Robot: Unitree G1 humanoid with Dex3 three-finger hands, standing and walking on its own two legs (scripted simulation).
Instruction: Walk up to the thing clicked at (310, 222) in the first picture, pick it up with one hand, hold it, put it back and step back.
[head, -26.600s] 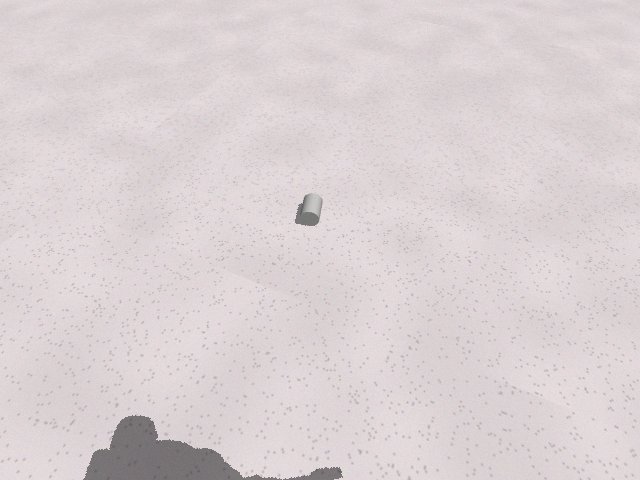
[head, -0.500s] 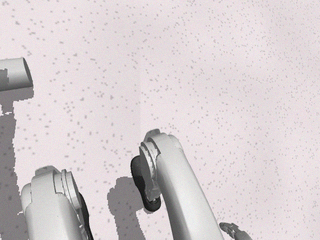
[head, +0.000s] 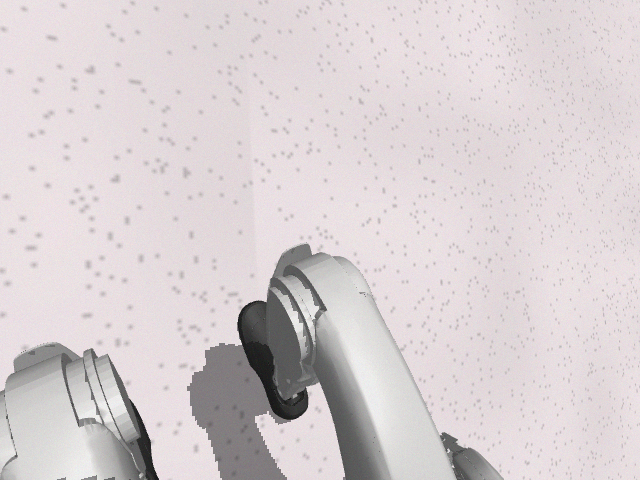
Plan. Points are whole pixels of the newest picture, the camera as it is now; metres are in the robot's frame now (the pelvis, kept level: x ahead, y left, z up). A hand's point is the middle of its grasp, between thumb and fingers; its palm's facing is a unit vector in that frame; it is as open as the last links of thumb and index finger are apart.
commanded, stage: rest palm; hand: left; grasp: from above
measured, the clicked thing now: out of the picture +0.57 +0.26 -0.29
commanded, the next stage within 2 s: close in 1.44 s
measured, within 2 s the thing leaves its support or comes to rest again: neither
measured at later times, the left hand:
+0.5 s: hand out of the picture +0.55 +0.26 -0.23, palm faces -0.41 -0.07 -0.91, open 14.3 cm
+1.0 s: hand out of the picture +0.54 +0.25 -0.25, palm faces -0.45 -0.07 -0.89, open 14.0 cm
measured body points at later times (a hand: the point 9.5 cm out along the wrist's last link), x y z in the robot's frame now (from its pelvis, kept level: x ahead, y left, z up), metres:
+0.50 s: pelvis -0.01 +0.01 -0.01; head +0.29 +0.11 +0.30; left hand +0.56 +0.26 -0.18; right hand -0.02 -0.25 -0.05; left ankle +0.06 +0.12 -0.30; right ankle +0.12 -0.12 -0.30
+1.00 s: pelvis -0.01 +0.01 -0.01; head +0.30 +0.11 +0.29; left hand +0.56 +0.26 -0.20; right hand -0.02 -0.25 -0.05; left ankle +0.06 +0.12 -0.30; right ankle +0.12 -0.12 -0.30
